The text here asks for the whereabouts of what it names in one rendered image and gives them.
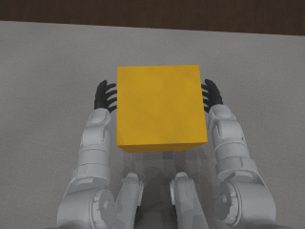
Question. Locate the robot right thigh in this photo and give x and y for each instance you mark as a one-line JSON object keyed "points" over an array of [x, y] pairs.
{"points": [[188, 208]]}

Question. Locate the carton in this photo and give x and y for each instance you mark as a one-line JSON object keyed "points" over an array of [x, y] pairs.
{"points": [[159, 109]]}

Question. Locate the robot left hand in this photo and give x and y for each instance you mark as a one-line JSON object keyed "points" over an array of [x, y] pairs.
{"points": [[101, 96]]}

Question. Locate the robot thigh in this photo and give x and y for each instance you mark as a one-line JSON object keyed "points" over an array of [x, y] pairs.
{"points": [[127, 198], [188, 208]]}

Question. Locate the left robot upper arm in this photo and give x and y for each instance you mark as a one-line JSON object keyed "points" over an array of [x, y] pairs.
{"points": [[92, 208]]}

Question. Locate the robot right hand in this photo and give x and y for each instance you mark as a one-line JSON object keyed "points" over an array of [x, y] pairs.
{"points": [[213, 95]]}

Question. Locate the robot right forearm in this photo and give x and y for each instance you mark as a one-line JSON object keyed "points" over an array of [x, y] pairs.
{"points": [[233, 160]]}

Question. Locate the right robot upper arm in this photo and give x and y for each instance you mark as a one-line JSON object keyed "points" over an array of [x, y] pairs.
{"points": [[245, 205]]}

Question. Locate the robot left thigh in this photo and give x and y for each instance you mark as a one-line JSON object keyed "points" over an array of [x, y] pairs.
{"points": [[127, 198]]}

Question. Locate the robot left forearm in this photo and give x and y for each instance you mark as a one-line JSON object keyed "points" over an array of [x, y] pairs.
{"points": [[93, 163]]}

